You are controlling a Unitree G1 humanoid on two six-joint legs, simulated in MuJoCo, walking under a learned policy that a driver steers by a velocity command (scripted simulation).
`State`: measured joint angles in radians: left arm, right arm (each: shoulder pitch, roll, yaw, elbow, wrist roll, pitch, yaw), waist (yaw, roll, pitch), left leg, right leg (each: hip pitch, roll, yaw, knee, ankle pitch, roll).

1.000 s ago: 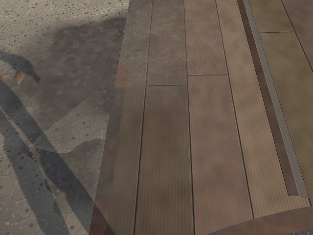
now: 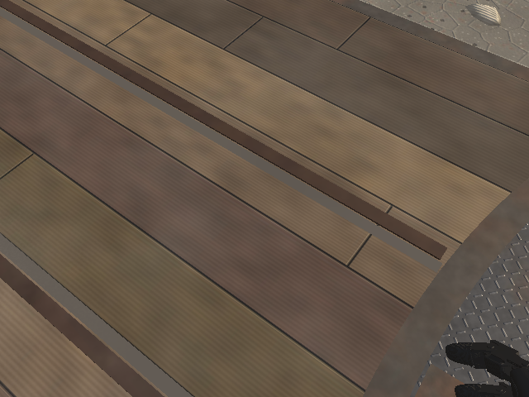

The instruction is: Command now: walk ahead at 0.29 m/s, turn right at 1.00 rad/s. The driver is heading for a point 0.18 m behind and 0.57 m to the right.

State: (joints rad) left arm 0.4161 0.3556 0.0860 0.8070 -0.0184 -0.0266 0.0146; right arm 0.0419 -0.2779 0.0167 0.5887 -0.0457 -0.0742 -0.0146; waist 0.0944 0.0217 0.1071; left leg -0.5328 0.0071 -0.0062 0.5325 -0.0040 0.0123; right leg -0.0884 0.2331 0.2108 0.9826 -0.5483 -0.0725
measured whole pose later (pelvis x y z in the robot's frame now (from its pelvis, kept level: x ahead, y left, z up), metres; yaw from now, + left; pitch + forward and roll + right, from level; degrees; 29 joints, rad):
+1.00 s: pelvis +0.24 -0.07 +0.04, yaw -56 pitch +2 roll +0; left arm 0.15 0.35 0.09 0.61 0.04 0.04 -0.09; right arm 0.35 -0.32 -0.06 0.71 -0.03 -0.04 -0.01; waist -0.04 -0.04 -0.05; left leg -0.08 0.03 0.13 0.37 -0.32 0.00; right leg -0.75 0.03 0.08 1.28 -0.16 -0.02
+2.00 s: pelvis +0.36 -0.85 +0.04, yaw -95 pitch +0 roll +2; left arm 0.05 0.28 0.01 0.75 0.02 -0.04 -0.02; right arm 0.41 -0.28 -0.03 0.90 -0.02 -0.08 0.02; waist -0.07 -0.02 0.10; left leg -0.18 -0.02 0.07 0.35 -0.18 0.02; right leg -0.59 0.04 0.08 0.79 -0.18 -0.03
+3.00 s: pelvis +0.27 -1.03 +0.03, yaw -146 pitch +1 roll +1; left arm 0.09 0.32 0.06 0.64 0.03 0.05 -0.09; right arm 0.31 -0.31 -0.05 0.75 -0.01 -0.01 -0.01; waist -0.05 -0.02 0.05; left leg -0.05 0.10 0.25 0.43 -0.38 -0.05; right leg -0.51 -0.04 -0.06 0.74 -0.29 0.00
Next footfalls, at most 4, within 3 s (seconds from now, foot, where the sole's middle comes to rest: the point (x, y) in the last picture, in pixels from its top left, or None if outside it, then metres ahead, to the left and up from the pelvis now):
0.40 right None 0.20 -0.13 -0.74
0.78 left None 0.31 0.03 -0.74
1.28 right None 0.28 -0.43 -0.74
1.72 left None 0.47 -0.90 -0.74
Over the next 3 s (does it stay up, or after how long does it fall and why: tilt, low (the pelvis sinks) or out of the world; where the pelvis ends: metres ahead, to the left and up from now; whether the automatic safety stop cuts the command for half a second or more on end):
stays up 0.27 -1.03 0.03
